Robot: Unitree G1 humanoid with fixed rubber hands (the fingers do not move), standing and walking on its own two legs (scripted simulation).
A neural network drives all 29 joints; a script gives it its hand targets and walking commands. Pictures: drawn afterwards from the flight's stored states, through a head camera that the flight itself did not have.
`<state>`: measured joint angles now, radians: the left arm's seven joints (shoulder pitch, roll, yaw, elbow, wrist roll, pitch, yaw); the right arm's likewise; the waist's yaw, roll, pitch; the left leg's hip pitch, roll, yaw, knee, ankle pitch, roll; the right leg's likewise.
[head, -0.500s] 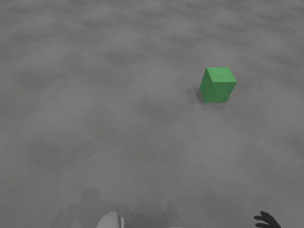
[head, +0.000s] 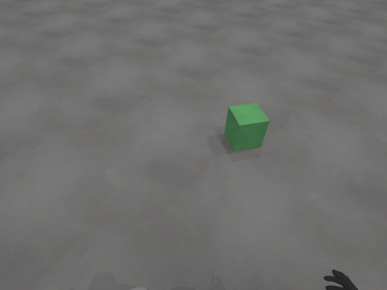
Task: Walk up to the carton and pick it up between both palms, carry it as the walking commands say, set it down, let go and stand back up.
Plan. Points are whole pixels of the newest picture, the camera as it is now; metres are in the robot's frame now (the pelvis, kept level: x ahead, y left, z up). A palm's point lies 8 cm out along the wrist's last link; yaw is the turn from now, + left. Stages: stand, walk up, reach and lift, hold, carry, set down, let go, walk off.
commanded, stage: walk up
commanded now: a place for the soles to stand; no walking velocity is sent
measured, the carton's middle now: (245, 127) +1.25 -0.37 -0.61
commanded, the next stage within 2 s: none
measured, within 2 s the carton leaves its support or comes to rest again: neither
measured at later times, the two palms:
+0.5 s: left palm (64, 239) +0.25 +0.31 -0.09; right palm (348, 257) +0.22 -0.35 -0.08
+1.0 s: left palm (92, 189) +0.41 +0.30 -0.11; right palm (331, 203) +0.34 -0.36 -0.06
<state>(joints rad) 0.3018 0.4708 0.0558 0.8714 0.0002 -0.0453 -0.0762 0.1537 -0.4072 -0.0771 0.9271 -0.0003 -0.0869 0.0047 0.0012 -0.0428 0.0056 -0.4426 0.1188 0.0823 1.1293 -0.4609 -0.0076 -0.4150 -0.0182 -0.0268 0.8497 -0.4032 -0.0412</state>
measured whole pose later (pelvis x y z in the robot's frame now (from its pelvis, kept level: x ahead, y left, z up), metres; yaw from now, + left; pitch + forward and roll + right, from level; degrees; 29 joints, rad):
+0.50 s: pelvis +0.15 -0.01 +0.00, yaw -6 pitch -4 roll +3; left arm 0.27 0.47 0.06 0.87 0.00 -0.04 -0.10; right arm 0.18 -0.41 -0.10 0.92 0.00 -0.10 0.01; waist 0.00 -0.06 0.03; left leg -0.31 0.13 0.17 0.78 -0.40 0.00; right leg -0.43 -0.06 -0.02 0.88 -0.46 -0.05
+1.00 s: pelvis +0.29 -0.01 +0.00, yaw -9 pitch -4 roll -1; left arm 0.29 0.46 0.06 0.87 0.00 -0.05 -0.05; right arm 0.17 -0.41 -0.07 0.92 0.00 -0.12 0.01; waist 0.00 -0.06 0.07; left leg -0.43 0.11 0.11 0.79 -0.28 0.02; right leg -0.38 0.02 -0.03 1.15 -0.49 -0.04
